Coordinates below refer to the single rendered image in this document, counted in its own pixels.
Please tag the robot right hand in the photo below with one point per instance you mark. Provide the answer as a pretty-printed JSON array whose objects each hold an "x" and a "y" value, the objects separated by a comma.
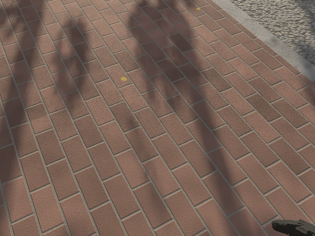
[{"x": 294, "y": 227}]

